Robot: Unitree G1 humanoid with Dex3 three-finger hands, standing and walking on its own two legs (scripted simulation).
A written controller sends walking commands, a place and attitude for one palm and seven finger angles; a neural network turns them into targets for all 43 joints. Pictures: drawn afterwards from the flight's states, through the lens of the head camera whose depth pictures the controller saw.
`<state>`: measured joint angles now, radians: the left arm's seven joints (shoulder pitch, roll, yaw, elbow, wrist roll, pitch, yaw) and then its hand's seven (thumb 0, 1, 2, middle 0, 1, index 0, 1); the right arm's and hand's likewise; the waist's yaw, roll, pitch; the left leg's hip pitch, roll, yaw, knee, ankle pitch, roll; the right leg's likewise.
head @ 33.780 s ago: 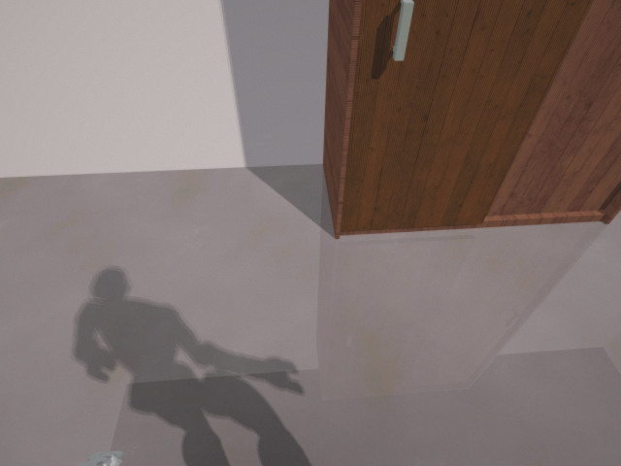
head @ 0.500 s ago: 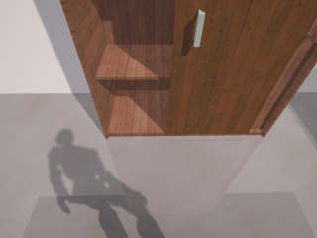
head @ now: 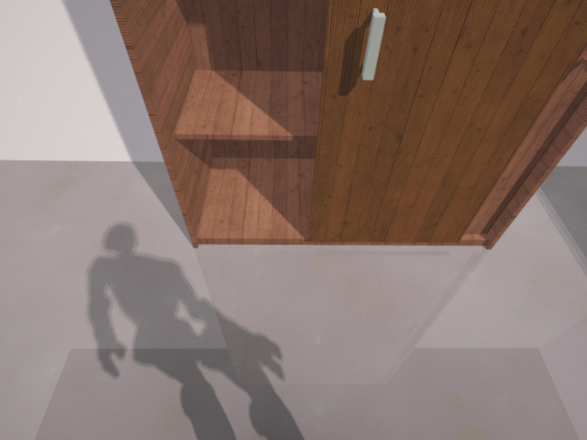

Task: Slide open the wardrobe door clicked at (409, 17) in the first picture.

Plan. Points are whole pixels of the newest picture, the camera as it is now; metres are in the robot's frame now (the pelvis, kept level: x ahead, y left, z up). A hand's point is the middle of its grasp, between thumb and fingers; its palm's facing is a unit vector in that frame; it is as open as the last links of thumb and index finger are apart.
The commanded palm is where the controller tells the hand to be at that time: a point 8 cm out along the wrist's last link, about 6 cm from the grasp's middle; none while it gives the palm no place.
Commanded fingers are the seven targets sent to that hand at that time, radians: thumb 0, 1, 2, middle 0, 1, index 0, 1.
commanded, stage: look to check the result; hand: left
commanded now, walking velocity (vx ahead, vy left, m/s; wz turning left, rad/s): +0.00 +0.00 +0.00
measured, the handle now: (371, 44) +0.93 -0.14 +0.10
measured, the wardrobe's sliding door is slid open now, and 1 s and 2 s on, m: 0.47 0.47 0.47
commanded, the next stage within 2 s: stand and wait in 0.24 s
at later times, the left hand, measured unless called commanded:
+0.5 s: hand out of the picture +0.10 +0.23 -0.16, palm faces -0.03 -0.95 -0.32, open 7.4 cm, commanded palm none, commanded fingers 0.00 0.90 0.90 -0.20 -0.30 -0.20 -0.30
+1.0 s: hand out of the picture +0.10 +0.21 -0.16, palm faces -0.03 -0.95 -0.31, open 7.4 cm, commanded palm none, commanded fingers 0.00 0.90 0.90 -0.20 -0.30 -0.20 -0.30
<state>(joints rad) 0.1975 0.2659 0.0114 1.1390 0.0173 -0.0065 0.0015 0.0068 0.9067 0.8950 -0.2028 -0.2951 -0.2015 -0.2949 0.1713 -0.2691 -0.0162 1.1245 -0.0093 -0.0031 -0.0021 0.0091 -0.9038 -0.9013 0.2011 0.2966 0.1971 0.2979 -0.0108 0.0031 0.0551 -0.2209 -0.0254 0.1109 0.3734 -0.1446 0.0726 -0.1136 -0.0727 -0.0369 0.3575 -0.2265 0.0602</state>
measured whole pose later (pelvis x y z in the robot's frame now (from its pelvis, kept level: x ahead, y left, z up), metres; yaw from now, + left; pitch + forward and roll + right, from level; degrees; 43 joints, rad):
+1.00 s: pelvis +0.03 -0.03 +0.00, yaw +1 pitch -1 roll +0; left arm 0.12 0.32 0.00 1.13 0.01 -0.02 -0.01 0.01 0.90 0.89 -0.20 -0.30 -0.20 -0.30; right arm 0.10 -0.33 0.00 1.13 -0.01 -0.01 0.00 0.01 -0.90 -0.90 0.20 0.30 0.20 0.30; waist -0.01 0.00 0.05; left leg -0.15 0.00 0.09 0.32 -0.16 0.03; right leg -0.03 -0.04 -0.06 0.27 -0.23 0.03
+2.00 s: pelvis +0.03 -0.03 +0.01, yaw +0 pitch -1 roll +0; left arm 0.11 0.33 0.00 1.13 0.01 -0.02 0.00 0.01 0.90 0.89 -0.20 -0.30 -0.20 -0.30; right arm 0.09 -0.33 0.00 1.13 -0.01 -0.01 0.00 0.01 -0.90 -0.90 0.20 0.30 0.20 0.30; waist -0.01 0.00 0.05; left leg -0.13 0.01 0.09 0.30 -0.15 0.02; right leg -0.01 -0.03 -0.05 0.25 -0.23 0.02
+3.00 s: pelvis +0.03 -0.03 +0.01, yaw +0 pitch -1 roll +0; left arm 0.11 0.33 0.00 1.13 0.01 -0.02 0.00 0.01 0.90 0.89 -0.20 -0.30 -0.20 -0.30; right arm 0.09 -0.33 0.00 1.13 0.00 -0.01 0.00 0.01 -0.90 -0.90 0.20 0.30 0.20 0.30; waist -0.01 -0.01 0.06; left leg -0.13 0.01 0.09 0.29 -0.15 0.02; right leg -0.01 -0.03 -0.05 0.24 -0.22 0.02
